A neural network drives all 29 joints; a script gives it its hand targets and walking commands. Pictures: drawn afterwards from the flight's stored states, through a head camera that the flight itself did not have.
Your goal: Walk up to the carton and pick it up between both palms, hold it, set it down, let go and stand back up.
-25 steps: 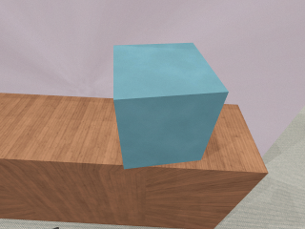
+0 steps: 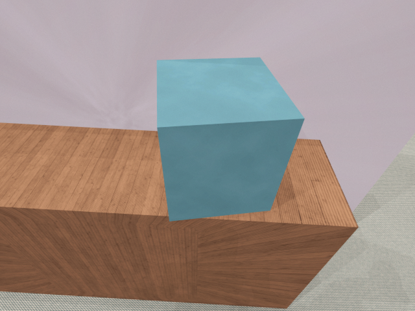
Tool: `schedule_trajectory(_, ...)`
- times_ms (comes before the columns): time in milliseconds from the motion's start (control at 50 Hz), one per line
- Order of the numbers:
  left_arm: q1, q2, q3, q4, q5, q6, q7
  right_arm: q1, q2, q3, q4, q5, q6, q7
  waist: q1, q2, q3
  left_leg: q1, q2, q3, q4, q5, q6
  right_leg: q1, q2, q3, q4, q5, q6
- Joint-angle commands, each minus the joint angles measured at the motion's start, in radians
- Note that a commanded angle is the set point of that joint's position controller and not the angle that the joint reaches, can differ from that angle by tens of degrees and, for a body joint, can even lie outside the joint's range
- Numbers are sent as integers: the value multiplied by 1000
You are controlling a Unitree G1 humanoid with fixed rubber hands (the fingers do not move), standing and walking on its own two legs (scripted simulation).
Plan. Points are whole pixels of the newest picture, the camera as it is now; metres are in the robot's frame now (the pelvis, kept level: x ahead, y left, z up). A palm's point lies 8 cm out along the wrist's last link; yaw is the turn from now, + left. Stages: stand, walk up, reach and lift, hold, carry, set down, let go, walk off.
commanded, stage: stand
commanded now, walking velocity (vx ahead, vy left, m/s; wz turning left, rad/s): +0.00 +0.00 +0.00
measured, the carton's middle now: (215, 137) +0.53 -0.01 +0.07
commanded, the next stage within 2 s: none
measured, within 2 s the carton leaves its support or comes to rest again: neither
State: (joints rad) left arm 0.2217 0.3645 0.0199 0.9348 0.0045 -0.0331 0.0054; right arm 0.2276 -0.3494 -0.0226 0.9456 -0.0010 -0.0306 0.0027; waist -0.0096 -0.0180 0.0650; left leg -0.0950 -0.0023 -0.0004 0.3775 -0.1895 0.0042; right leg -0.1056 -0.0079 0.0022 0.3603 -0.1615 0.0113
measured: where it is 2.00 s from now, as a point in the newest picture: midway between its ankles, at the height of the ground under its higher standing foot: outside the picture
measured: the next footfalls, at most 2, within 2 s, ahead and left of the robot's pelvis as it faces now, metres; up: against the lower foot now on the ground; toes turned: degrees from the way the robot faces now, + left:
none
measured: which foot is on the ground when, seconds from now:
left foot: down 0.00-1.00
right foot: down 0.00-1.00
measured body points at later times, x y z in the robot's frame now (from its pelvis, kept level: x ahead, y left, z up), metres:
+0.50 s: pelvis +0.00 -0.01 +0.00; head +0.00 +0.00 +0.45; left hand +0.08 +0.29 -0.13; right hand +0.07 -0.32 -0.12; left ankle +0.02 +0.12 -0.75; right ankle +0.03 -0.13 -0.75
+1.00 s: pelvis +0.02 -0.01 +0.00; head +0.02 -0.01 +0.45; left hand +0.10 +0.29 -0.12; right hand +0.09 -0.32 -0.12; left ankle +0.02 +0.12 -0.75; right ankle +0.03 -0.13 -0.75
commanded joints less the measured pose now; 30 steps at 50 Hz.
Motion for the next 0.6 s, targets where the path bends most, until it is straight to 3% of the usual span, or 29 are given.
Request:
schedule_trajectory(0,-42,168,31,-56,-5,-12,7,-40,-198,-45,-52,5,-14,-12,-10,7,42,-90,115,-123,-110,-91,8,-55,-99,103,-96,-109,-24)
schedule_trajectory(20,-34,145,25,-56,0,-16,3,-41,-208,-49,-38,10,-15,-7,-4,50,16,-76,110,-102,-111,-116,4,-47,-98,107,-98,-120,-25)
schedule_trajectory(40,-29,152,29,-51,6,-14,1,-26,-192,-48,-24,0,-9,-11,-8,57,28,-104,111,-106,-116,-134,3,-43,-96,97,-88,-95,-15)
schedule_trajectory(60,-50,179,35,-60,-4,-11,7,-37,-210,-46,-22,-9,-14,-10,3,12,-4,-93,120,-114,-109,-70,5,-29,-109,94,-77,-73,-17)
schedule_trajectory(80,-11,190,37,-50,-10,-8,6,-4,-196,-42,-22,10,-15,-10,-12,-26,-15,-58,119,-117,-93,-65,4,-45,-92,79,-100,-88,-20)
schedule_trajectory(100,-30,189,37,-42,-5,-10,10,-43,-212,-48,-19,-3,-15,-8,10,5,17,-100,112,-97,-89,-70,8,-41,-103,100,-109,-74,-19)
schedule_trajectory(160,-38,191,30,-41,-1,-12,9,-6,-192,-43,-5,-1,-10,-10,-15,-15,35,-77,112,-104,-85,-86,2,-94,-97,101,-119,-139,-18)
schedule_trajectory(180,-43,186,41,-48,-9,-16,7,-38,-212,-45,-11,4,-16,-14,8,-22,40,-113,123,-135,-110,-72,12,-54,-109,106,-90,-104,-16)
schedule_trajectory(200,-16,172,30,-34,-5,-16,2,-30,-218,-45,8,-6,-13,-8,17,-35,-35,-64,118,-108,-96,-58,10,-28,-111,88,-103,-99,-22)
schedule_trajectory(260,-36,176,36,-37,-2,-14,8,-61,-194,-38,-11,-2,-10,-9,13,19,-56,-75,116,-117,-91,-82,14,-16,-118,111,-111,-96,-36)
schedule_trajectory(280,-30,179,35,-37,-6,-15,8,-57,-197,-43,-5,6,-11,-10,-2,-4,17,-92,113,-108,-105,-64,11,-56,-105,99,-99,-83,-22)
schedule_trajectory(300,-38,166,34,-31,-1,-18,5,-35,-190,-40,3,3,-14,-14,-7,57,-42,-54,119,-108,-103,-45,7,-41,-110,104,-94,-94,-27)
schedule_trajectory(320,-26,163,34,-31,0,-17,8,-81,-211,-42,0,-2,-11,-13,12,72,-15,-108,118,-106,-107,-98,15,-22,-106,104,-100,-70,-21)
schedule_trajectory(340,-46,178,35,-25,-3,-14,9,1,-195,-40,11,9,-9,-9,-17,42,-5,-82,110,-92,-103,-82,6,-53,-108,105,-102,-115,-24)
schedule_trajectory(360,-63,185,32,-40,-3,-14,7,-31,-193,-42,21,1,-7,-10,-10,3,13,-95,122,-120,-108,-58,7,-75,-96,89,-95,-107,-19)
schedule_trajectory(380,-32,182,33,-28,3,-14,13,-32,-193,-34,18,-2,-5,-7,8,39,-3,-72,120,-99,-93,-67,13,-65,-110,110,-101,-104,-35)
schedule_trajectory(400,-43,191,37,-35,-6,-11,9,-40,-187,-41,10,0,-14,-8,-4,5,13,-99,123,-118,-104,-84,12,-66,-110,102,-107,-103,-27)
schedule_trajectory(420,-50,206,41,-25,-10,-10,3,-44,-213,-44,7,-3,-13,-15,-9,8,19,-100,122,-109,-86,-52,12,-76,-103,107,-109,-101,-24)
schedule_trajectory(440,-63,183,39,-22,1,-15,4,-36,-210,-40,1,-1,-14,-16,-15,1,11,-74,130,-119,-89,-61,14,-96,-122,126,-119,-107,-42)
schedule_trajectory(460,-26,180,36,-18,-14,-13,1,-39,-225,-47,17,0,-20,-13,8,4,16,-92,128,-114,-99,-34,19,-55,-108,104,-103,-64,-34)
schedule_trajectory(480,-24,175,35,-7,-8,-18,12,-44,-201,-40,24,2,-11,-11,-1,40,-4,-73,124,-109,-102,6,19,-49,-104,97,-87,-31,-27)
schedule_trajectory(500,-61,174,37,-24,-7,-19,8,-68,-200,-31,3,2,-16,-17,-2,32,-22,-67,131,-119,-87,35,13,-47,-105,105,-90,-35,-30)
schedule_trajectory(520,-34,172,37,-24,-10,-21,4,-32,-224,-43,14,0,-17,-21,-1,19,-49,-57,126,-103,-93,1,16,-30,-114,103,-105,-20,-26)
schedule_trajectory(540,-49,166,28,-23,1,-19,10,-73,-194,-28,5,7,-11,-15,14,46,-34,-67,126,-100,-84,-15,9,-24,-110,110,-87,-16,-31)
schedule_trajectory(580,-39,195,43,-7,-15,-19,7,-59,-202,-31,14,8,-17,-20,4,10,-50,-49,135,-117,-104,22,11,-11,-120,112,-93,36,-33)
